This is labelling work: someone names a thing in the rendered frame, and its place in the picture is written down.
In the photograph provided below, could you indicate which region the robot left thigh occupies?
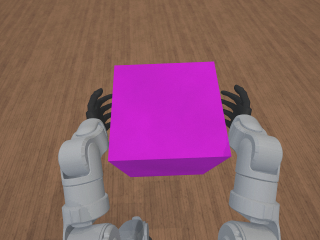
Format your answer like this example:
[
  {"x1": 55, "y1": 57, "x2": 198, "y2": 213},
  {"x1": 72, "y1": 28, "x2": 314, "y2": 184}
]
[{"x1": 118, "y1": 219, "x2": 149, "y2": 240}]

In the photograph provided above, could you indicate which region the right robot upper arm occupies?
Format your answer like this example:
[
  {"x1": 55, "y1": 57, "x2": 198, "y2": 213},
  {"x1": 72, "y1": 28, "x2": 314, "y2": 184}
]
[{"x1": 218, "y1": 220, "x2": 278, "y2": 240}]

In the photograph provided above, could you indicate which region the left robot hand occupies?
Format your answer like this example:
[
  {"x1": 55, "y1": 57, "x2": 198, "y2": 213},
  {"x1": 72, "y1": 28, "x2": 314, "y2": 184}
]
[{"x1": 86, "y1": 88, "x2": 113, "y2": 131}]

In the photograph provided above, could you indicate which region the left robot shin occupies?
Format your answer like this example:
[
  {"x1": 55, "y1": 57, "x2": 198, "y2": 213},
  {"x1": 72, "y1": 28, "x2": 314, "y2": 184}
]
[{"x1": 132, "y1": 216, "x2": 142, "y2": 220}]

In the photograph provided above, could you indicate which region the robot left forearm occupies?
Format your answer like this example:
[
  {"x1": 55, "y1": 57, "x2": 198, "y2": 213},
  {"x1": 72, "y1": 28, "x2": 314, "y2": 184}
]
[{"x1": 58, "y1": 118, "x2": 110, "y2": 240}]

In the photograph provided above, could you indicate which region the right robot hand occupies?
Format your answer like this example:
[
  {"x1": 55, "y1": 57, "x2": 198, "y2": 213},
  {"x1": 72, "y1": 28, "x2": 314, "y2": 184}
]
[{"x1": 221, "y1": 84, "x2": 252, "y2": 128}]

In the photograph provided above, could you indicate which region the carton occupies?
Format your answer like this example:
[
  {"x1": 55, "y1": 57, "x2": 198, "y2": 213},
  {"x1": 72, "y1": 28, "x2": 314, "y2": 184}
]
[{"x1": 108, "y1": 61, "x2": 232, "y2": 177}]

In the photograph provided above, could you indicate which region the robot right forearm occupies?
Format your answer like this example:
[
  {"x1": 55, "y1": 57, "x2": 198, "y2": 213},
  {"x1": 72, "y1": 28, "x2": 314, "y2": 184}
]
[{"x1": 228, "y1": 114, "x2": 283, "y2": 240}]

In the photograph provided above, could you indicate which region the left robot upper arm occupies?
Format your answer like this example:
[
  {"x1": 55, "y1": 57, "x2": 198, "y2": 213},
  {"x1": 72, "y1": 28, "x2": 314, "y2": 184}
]
[{"x1": 67, "y1": 223, "x2": 121, "y2": 240}]

